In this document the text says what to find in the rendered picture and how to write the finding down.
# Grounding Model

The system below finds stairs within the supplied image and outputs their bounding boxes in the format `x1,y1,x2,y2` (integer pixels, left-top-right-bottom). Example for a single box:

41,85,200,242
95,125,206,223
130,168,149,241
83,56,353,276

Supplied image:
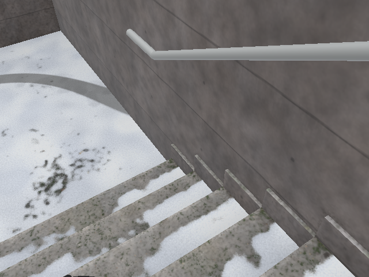
0,158,355,277

